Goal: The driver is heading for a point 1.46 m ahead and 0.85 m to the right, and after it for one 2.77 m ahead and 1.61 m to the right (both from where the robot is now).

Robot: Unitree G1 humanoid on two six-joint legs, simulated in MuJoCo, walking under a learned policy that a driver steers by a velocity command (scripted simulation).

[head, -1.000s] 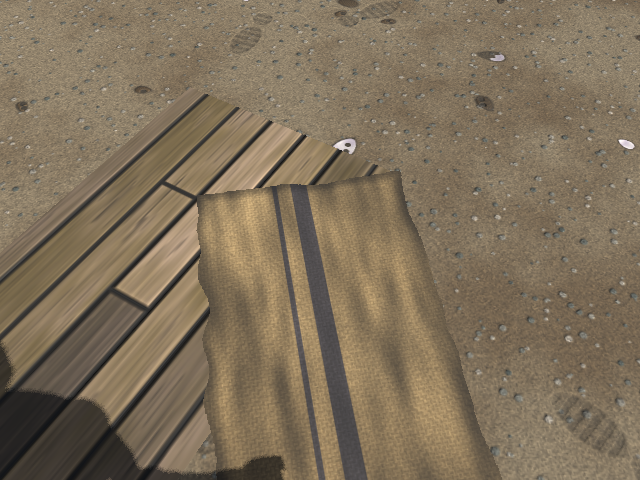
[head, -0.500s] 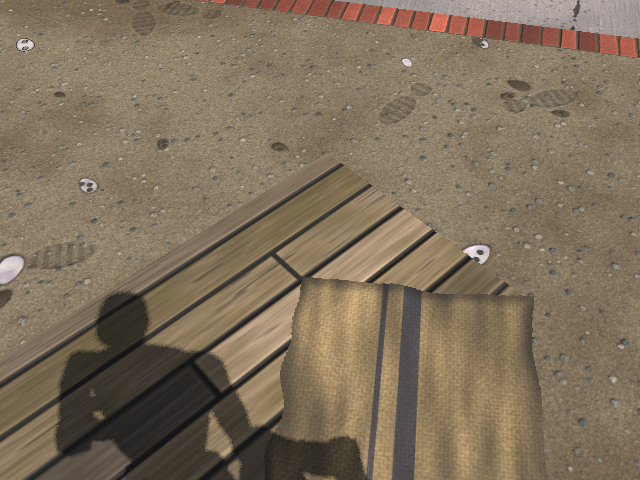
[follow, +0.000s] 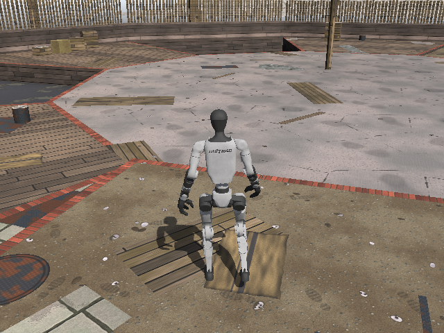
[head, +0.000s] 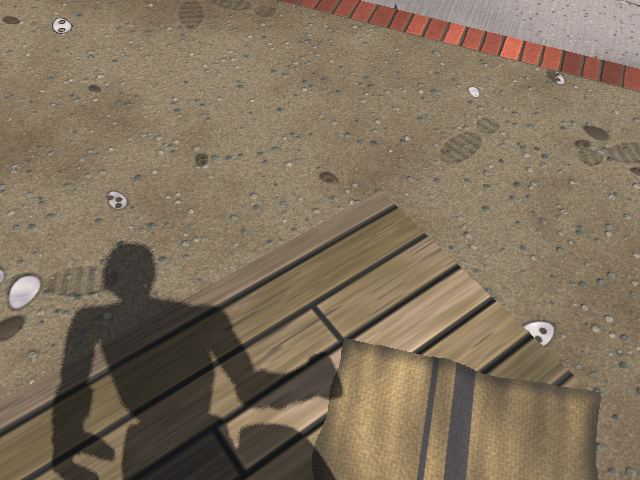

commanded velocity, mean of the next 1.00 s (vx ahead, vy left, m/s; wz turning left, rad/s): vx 0.05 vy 0.00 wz -0.52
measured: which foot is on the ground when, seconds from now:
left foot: down 0.00-0.36, up 0.38-0.80, down 0.82-1.00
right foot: up 0.00-0.34, down 0.36-0.82, up 0.84-1.00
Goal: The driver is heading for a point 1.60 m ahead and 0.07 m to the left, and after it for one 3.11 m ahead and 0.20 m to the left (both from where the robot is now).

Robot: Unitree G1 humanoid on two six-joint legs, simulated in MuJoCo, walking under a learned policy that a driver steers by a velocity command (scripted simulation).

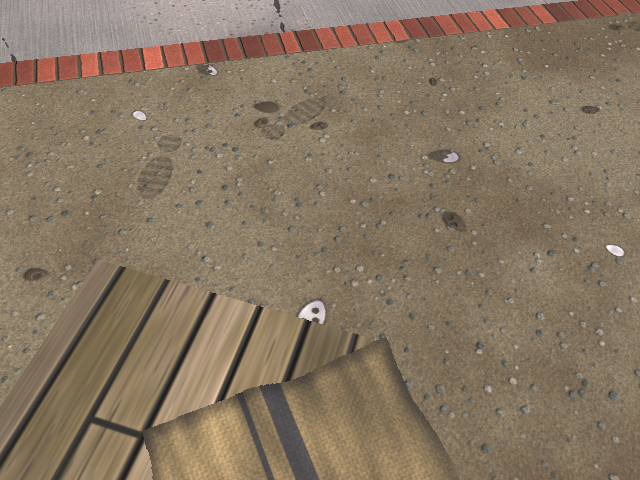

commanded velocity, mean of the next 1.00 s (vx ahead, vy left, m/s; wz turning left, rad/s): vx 0.00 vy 0.00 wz -0.26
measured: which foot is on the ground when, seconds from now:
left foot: down 0.00-0.24, up 0.26-0.60, down 0.62-1.00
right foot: up 0.00-0.22, down 0.24-1.00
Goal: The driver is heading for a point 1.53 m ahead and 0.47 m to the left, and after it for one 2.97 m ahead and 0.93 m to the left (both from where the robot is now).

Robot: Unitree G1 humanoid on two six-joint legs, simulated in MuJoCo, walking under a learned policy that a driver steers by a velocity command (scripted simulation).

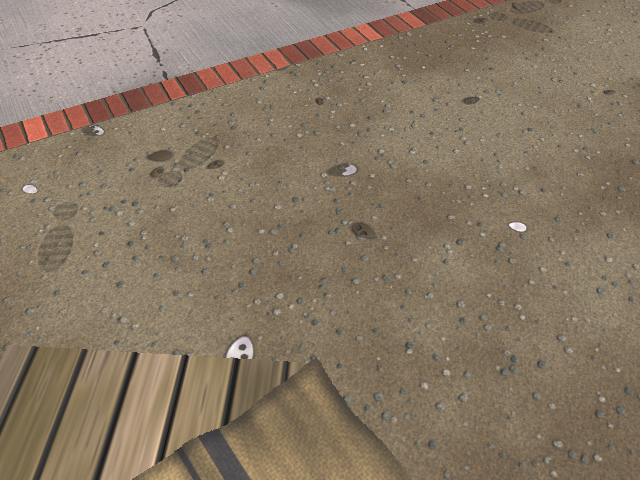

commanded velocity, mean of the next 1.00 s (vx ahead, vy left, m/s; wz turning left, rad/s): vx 0.24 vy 0.00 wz -0.01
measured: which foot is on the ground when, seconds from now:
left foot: down 0.00-0.56, up 0.58-0.96, down 0.98-1.00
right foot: down 0.00-1.00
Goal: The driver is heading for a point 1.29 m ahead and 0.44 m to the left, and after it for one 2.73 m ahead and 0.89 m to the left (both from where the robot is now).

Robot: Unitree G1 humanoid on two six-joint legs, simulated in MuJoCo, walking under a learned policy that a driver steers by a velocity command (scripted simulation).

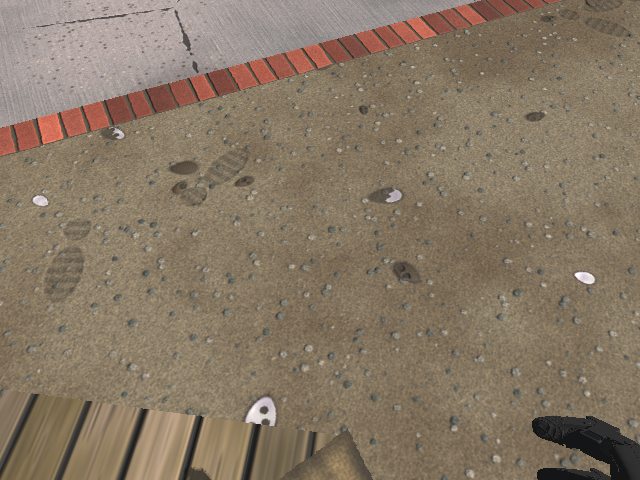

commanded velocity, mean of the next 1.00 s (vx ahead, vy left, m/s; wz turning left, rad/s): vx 0.49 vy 0.00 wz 0.20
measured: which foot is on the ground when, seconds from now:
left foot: down 0.00-0.56, up 0.58-1.00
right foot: down 0.00-0.00, up 0.02-0.52, down 0.54-1.00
